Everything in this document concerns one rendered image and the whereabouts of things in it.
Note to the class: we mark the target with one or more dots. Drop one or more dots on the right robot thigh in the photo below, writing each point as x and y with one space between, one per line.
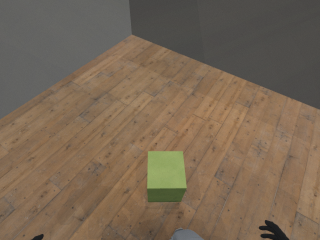
185 234

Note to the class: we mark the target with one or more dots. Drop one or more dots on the right robot hand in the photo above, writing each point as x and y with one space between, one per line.
272 227

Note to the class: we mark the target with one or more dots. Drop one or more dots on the carton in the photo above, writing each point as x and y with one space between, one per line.
166 178

